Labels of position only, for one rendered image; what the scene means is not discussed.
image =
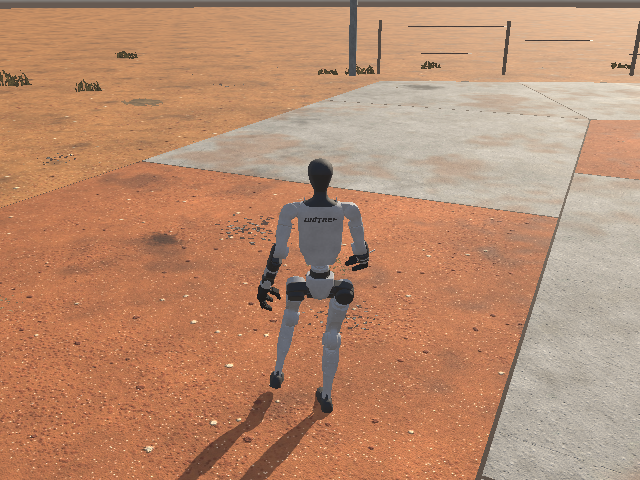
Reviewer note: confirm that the robot left hand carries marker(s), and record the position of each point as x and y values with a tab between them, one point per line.
262	296

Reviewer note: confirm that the right robot shin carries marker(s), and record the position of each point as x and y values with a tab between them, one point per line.
330	361

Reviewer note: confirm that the left robot upper arm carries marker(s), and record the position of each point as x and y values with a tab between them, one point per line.
288	212

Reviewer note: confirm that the robot head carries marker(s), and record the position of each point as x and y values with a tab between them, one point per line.
320	172

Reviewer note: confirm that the right robot upper arm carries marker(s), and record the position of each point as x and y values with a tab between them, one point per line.
351	212

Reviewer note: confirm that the robot left forearm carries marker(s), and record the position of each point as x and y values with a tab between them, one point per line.
271	270

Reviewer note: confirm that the robot right hand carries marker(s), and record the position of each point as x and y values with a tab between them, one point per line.
353	260

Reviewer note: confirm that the robot right forearm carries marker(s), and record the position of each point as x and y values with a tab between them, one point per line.
363	259

